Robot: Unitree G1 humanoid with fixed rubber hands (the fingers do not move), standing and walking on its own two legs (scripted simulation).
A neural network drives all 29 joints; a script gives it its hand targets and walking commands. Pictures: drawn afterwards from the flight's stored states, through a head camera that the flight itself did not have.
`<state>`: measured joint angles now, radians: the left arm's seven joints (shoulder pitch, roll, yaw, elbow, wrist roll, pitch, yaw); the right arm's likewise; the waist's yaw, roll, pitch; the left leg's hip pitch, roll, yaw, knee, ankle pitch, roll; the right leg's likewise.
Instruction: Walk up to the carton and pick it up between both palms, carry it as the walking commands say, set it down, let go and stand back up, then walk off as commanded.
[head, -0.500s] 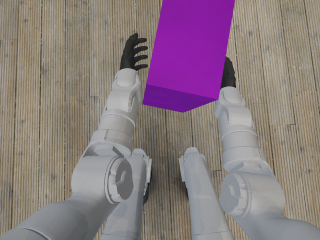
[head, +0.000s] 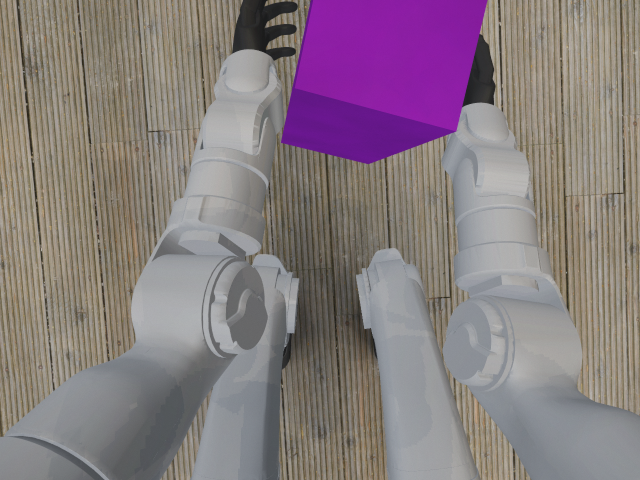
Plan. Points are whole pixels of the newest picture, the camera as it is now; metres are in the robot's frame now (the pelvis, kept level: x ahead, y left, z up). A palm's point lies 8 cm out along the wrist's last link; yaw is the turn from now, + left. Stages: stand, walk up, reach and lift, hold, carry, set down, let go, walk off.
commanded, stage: set down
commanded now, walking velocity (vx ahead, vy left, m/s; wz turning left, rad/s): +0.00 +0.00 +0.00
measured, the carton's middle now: (363, 49) +0.56 -0.06 -0.17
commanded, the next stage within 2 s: none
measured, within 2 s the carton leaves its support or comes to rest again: rests again in 1.66 s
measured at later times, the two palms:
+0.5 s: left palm (268, 46) +0.57 +0.06 -0.17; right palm (449, 91) +0.52 -0.17 -0.20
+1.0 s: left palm (281, 68) +0.58 +0.05 -0.27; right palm (439, 94) +0.54 -0.18 -0.28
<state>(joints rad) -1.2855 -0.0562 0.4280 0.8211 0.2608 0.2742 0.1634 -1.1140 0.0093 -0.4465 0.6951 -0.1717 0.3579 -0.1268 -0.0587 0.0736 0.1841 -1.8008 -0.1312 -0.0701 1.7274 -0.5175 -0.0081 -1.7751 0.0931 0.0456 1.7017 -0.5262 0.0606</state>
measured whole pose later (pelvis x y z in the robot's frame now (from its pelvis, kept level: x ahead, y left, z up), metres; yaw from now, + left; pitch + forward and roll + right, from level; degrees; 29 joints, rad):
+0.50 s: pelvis -0.02 -0.01 -0.06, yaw +0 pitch +28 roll -2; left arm -1.63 0.09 0.43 0.86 0.23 0.37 0.14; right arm -1.48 -0.08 -0.44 0.73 -0.14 0.45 -0.17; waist -0.06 0.06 0.52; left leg -1.88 -0.13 -0.07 1.94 -0.55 -0.03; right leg -1.87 0.11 0.03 1.92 -0.55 0.05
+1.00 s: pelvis +0.00 -0.01 -0.11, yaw -1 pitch +33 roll -2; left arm -1.63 0.15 0.29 0.89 0.12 0.31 0.18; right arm -1.52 -0.16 -0.32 0.77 -0.03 0.40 -0.19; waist -0.07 0.04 0.52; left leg -2.08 -0.13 -0.06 2.11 -0.61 -0.03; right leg -2.06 0.13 0.02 2.08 -0.60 0.07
